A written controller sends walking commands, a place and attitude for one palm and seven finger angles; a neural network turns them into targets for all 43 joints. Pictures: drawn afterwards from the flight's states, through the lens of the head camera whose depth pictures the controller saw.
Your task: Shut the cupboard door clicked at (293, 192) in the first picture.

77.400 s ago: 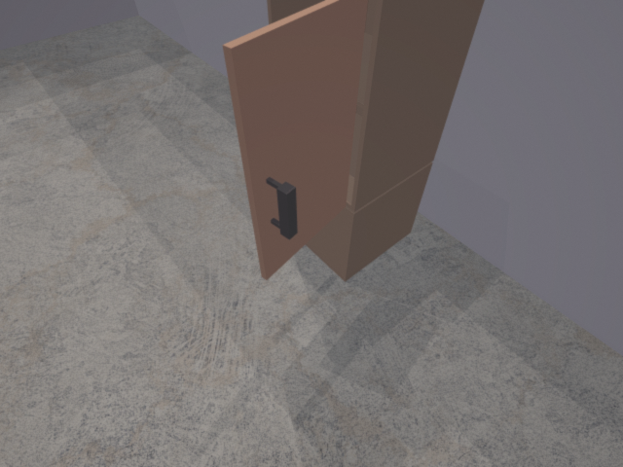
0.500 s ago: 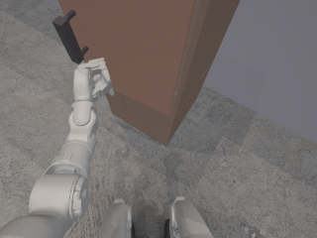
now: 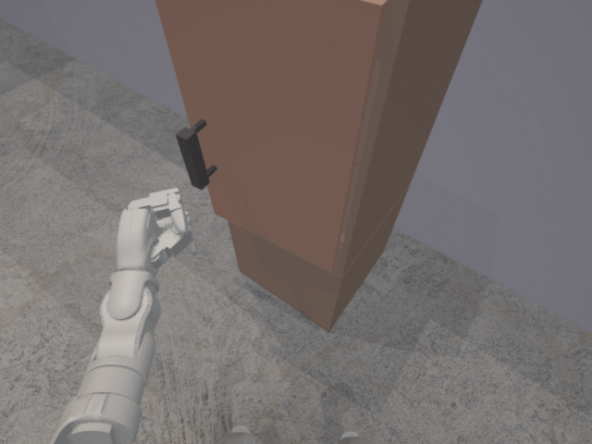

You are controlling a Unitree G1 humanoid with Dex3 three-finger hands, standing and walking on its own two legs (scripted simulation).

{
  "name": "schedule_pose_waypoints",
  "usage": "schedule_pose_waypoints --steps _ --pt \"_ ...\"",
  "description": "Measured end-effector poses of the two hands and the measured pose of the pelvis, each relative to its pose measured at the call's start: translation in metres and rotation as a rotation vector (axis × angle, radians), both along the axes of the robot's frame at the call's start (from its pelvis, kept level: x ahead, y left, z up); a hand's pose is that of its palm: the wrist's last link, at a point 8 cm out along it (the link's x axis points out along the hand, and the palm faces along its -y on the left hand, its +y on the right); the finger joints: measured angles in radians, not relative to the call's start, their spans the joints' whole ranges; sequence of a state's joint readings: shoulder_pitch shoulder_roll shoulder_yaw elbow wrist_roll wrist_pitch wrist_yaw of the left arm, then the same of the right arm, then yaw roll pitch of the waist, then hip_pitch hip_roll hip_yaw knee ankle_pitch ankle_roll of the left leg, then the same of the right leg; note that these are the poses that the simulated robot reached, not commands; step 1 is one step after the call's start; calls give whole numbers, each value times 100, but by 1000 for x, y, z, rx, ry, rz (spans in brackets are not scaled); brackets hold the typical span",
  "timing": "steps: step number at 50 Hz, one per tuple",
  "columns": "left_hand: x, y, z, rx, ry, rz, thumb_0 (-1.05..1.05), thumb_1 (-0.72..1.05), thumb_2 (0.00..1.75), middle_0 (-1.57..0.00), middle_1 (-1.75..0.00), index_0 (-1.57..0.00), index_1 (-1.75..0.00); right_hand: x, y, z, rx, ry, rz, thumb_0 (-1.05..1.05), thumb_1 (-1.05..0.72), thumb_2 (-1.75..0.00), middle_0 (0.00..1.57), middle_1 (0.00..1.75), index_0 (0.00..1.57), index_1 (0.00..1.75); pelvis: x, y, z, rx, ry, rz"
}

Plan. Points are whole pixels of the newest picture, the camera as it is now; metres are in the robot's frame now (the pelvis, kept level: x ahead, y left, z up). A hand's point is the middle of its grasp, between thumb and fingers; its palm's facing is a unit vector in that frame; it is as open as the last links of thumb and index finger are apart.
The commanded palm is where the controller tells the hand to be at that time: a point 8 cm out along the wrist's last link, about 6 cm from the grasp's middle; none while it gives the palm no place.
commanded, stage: draw the hand back to the body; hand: left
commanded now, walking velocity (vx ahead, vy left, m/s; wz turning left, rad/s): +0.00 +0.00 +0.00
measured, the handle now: (200, 154) +0.65 +0.20 -0.03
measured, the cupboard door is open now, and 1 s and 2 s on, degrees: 6 6 6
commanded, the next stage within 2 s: step back with the hand held close in 1.14 s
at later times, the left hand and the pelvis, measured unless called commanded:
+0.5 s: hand (60, 271) +0.27 +0.24 +0.16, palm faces +0.30 -0.91 -0.29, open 4.1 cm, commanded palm +0.23 +0.28 +0.18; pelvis +0.03 +0.02 +0.05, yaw +1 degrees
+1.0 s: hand out of the picture +0.22 +0.28 +0.20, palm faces +0.48 -0.78 -0.39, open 7.2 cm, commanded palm +0.17 +0.31 +0.23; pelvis +0.03 +0.01 +0.06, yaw +1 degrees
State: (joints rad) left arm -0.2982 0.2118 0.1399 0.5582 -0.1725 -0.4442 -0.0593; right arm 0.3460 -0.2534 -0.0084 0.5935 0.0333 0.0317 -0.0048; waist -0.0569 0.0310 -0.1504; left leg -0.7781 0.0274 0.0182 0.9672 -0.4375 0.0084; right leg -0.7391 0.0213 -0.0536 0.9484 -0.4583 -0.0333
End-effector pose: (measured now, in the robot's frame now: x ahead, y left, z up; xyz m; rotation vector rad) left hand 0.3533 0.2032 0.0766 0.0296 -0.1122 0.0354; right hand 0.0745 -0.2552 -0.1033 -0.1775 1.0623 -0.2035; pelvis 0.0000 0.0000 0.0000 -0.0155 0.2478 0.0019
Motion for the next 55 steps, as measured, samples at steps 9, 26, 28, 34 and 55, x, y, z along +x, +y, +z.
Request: schedule_pose_waypoints --steps 9,26,28,34,55 --pt "-47 17 17 130 140 17 1 90 90 -120 -139 -120 -139 72 6 48 -29 -235 -4 1 -91 -90 20 30 20 30 9 8 24 11 -105 -14" --pt "-119 79 99 256 117 297 1 89 90 -77 -91 -77 -92 151 72 88 75 -401 179 1 -91 -90 20 30 20 30 34 15 55 15 -254 11" --pt "-128 85 104 273 118 321 1 89 90 -71 -86 -72 -86 151 73 88 75 -396 186 1 -91 -90 20 30 20 30 36 15 56 15 -260 11" --pt "-154 104 136 356 59 417 1 89 90 -55 -68 -55 -68 149 67 84 64 -380 198 2 -91 -90 20 30 20 30 40 14 58 14 -271 16" --pt "-178 97 151 384 9 461 1 89 90 -22 -31 -22 -32 136 41 82 24 -385 167 2 -91 -90 20 30 20 30 34 3 59 21 -289 16"
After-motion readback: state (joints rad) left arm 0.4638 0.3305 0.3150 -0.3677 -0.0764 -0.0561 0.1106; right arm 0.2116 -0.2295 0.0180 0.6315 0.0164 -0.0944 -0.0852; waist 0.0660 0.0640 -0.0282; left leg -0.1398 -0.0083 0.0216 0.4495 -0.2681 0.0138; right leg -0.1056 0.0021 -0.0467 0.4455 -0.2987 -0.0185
